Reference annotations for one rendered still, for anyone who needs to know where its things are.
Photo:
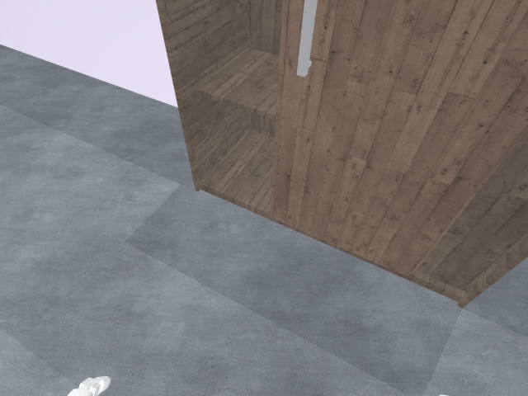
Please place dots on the robot left hand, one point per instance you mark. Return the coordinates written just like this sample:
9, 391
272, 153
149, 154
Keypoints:
91, 387

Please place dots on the wardrobe door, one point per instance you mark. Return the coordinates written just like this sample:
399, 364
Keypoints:
492, 224
408, 108

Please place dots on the handle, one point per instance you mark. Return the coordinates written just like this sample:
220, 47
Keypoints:
307, 31

